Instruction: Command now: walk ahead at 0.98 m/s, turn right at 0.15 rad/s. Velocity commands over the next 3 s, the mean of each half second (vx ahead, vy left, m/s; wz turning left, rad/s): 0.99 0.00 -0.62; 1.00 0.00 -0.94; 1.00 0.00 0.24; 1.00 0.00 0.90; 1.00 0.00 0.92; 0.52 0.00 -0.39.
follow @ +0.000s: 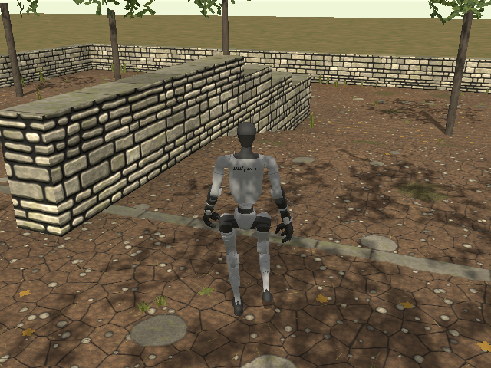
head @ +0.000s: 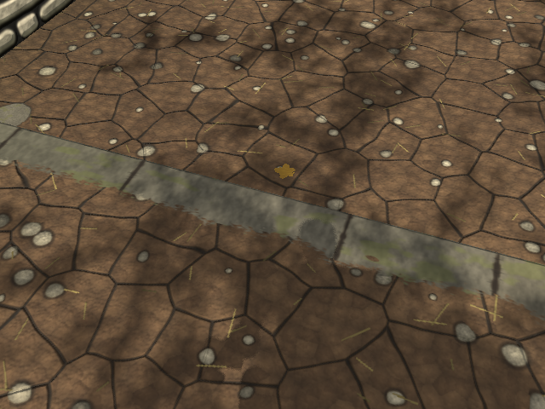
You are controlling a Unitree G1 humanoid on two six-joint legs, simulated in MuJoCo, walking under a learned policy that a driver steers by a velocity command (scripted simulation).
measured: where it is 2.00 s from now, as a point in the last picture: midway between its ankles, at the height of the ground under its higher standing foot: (500, 112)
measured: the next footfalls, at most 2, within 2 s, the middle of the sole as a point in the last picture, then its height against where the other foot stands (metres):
right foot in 0.30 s outside the picture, level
left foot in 0.72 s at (307, 261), level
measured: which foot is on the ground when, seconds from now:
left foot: down 0.00-0.30, up 0.32-0.70, down 0.72-1.00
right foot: up 0.00-0.28, down 0.30-0.70, up 0.72-1.00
